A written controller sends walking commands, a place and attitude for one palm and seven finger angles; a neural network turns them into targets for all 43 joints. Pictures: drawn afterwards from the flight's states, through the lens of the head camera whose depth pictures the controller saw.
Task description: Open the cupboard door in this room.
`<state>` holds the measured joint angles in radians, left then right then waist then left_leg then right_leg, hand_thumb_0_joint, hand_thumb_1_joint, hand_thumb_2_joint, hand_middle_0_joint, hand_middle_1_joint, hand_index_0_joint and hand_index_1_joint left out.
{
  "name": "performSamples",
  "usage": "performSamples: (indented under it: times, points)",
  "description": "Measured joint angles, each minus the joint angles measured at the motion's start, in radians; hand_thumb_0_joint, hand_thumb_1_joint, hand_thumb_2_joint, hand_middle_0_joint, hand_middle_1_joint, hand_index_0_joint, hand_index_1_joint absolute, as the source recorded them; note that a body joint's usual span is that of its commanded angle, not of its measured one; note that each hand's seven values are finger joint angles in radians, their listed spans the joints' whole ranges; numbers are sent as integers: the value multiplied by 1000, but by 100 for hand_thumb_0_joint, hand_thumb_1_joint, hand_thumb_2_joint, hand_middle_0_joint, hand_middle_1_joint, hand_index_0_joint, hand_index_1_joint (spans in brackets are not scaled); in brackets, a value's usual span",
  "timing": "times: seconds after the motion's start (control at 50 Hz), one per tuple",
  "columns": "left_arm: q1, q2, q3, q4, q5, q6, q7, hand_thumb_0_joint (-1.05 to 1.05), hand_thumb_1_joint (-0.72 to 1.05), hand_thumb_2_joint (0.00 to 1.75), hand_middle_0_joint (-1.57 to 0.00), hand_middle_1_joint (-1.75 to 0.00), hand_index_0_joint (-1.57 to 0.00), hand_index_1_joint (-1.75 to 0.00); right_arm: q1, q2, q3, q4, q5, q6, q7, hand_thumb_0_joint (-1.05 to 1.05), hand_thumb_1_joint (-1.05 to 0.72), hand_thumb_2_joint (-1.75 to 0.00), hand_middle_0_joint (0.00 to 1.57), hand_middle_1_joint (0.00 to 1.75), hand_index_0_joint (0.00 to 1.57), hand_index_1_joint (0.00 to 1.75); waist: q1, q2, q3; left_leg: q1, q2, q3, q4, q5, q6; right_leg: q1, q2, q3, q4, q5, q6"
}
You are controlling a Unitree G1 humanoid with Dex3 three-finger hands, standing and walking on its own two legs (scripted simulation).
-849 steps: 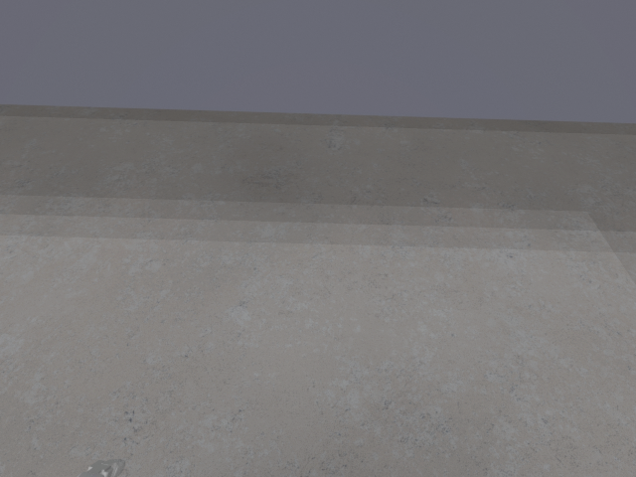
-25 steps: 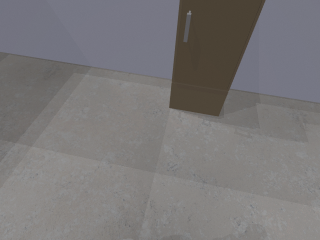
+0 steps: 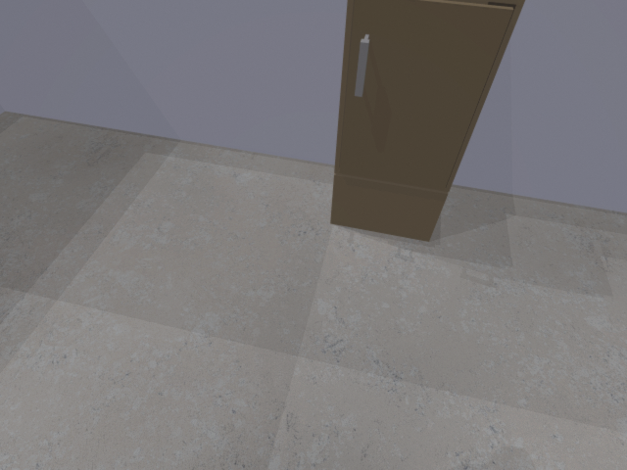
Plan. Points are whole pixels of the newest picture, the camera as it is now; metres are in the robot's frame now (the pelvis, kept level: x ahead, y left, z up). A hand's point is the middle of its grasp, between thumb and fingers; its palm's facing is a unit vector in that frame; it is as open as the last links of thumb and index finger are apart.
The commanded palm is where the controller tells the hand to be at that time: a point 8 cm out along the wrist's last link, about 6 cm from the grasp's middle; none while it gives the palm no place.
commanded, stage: stand and wait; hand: left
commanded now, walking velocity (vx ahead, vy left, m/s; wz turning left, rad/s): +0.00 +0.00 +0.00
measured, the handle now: (362, 65) +1.12 -0.09 -0.03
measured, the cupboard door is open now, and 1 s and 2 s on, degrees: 0 0 0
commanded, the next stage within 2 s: look at it before walking up in 0.24 s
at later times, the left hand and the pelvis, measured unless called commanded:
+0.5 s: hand out of the picture -0.01 +0.15 -0.18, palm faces +0.05 -0.98 -0.18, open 7.4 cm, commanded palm none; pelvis +0.01 -0.01 +0.00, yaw +0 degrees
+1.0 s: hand out of the picture +0.01 +0.18 -0.17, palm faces +0.03 -0.98 -0.22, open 7.4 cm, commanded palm none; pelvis +0.01 +0.00 +0.01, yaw +0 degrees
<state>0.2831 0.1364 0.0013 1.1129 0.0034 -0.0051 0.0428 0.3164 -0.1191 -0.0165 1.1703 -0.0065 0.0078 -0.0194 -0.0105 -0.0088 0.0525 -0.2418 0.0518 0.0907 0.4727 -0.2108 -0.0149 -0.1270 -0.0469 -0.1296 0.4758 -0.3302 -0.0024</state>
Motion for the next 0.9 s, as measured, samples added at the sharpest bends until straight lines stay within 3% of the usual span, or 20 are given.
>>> performSamples:
  times: [0.12, 0.34, 0.9]
  points:
    - [17, -13, -4, 14, 2, -1, 3, 0, 91, 90, -20, -30, -20, -30, -32, 11, -1, -9, 1, -8, -7, 1, -91, -90, 20, 30, 19, 30, 5, -3, -3, 15, 3, -5, 3, -12, -4, 23, 4, -5, -9, -7, -2]
    - [33, -19, -7, 21, 5, -6, 3, 0, 91, 90, -20, -30, -20, -30, -61, -22, -2, -21, 1, -15, -16, 2, -92, -90, 20, 30, 19, 30, 16, -7, -8, 45, 3, -8, -25, -7, -8, 58, 8, -9, -48, 2, -3]
    - [7, 38, 1, 5, 6, -13, -4, 0, 90, 90, -20, -30, -20, -30, -75, -45, 3, -27, 1, -21, -7, 0, -90, -90, 20, 30, 20, 30, 16, 0, -2, 72, 5, -5, -58, 7, -7, 90, 14, -7, -95, 26, -4]
